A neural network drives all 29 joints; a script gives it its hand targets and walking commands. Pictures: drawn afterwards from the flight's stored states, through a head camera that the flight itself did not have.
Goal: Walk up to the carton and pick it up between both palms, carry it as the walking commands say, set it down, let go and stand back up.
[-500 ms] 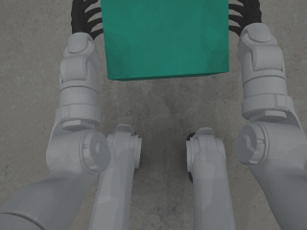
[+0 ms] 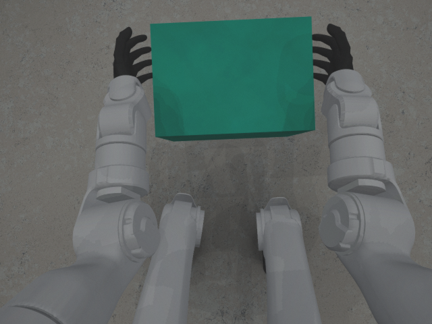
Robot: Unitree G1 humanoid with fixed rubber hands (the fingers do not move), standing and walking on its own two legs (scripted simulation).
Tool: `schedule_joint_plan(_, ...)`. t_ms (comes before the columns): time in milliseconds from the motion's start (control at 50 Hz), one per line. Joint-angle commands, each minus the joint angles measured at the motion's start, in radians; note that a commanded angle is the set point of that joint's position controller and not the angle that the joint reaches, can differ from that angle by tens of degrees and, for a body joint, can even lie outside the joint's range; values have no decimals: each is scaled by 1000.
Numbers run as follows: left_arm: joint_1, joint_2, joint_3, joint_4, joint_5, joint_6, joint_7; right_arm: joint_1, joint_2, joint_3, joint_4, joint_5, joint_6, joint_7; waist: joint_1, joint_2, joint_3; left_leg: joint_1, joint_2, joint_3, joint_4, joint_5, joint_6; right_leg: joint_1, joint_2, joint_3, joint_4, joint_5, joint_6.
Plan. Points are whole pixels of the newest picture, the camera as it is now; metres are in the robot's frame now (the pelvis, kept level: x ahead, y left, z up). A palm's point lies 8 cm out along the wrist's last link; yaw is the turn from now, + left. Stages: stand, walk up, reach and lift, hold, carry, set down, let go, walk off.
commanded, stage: reach and lift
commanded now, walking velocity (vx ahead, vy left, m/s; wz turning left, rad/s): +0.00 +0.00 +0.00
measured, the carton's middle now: (230, 89) +0.51 +0.01 -0.15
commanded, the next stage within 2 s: none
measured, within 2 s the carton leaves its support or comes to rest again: neither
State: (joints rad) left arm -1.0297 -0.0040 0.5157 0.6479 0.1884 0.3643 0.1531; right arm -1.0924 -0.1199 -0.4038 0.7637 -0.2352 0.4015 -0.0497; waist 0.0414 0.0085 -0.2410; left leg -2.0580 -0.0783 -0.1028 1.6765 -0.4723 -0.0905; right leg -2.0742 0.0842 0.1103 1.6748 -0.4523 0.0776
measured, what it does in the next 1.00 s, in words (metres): rises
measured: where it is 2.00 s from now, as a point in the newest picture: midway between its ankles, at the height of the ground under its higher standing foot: (226, 253)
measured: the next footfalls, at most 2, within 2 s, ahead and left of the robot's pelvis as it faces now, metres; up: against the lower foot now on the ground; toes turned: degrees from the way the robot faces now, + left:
none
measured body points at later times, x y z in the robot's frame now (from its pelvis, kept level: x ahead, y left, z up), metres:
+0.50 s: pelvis +0.02 +0.00 +0.06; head +0.24 -0.02 +0.45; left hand +0.48 +0.18 +0.01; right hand +0.50 -0.17 +0.00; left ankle +0.11 +0.14 -0.47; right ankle +0.11 -0.14 -0.47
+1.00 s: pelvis +0.03 +0.00 +0.13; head +0.22 -0.02 +0.54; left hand +0.46 +0.18 +0.09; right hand +0.48 -0.17 +0.08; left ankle +0.11 +0.14 -0.47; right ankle +0.11 -0.14 -0.47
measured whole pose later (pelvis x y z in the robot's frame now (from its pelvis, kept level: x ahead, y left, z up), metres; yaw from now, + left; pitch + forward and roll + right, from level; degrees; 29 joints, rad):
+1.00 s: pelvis +0.03 +0.00 +0.13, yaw +0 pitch +39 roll +1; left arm -0.73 -0.10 0.51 0.58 0.24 0.36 0.11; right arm -0.78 0.00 -0.42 0.67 -0.28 0.39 -0.03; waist 0.04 0.00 -0.30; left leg -1.51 -0.07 -0.12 1.24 -0.41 -0.07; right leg -1.52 0.07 0.12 1.25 -0.40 0.05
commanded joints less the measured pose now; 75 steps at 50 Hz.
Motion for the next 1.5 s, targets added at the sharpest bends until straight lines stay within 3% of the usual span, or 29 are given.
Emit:
schedule_joint_plan(0,-616,-948,-522,63,-163,11,-410,-601,1004,434,-23,179,-45,350,-4,-53,-993,584,-76,228,-179,184,52,608,70,-239,-184,169,-44)
schedule_joint_plan(780,-354,-1036,-549,52,-118,3,-441,-335,1107,459,-41,133,-50,364,-2,-55,-847,876,-77,184,-486,235,53,964,62,-179,-492,232,-53)
schedule_joint_plan(1480,-7,-1068,-624,-96,-74,38,-483,-6,1124,528,-167,116,-22,421,-7,-32,-604,1312,-45,123,-885,390,51,1361,39,-124,-894,372,-84)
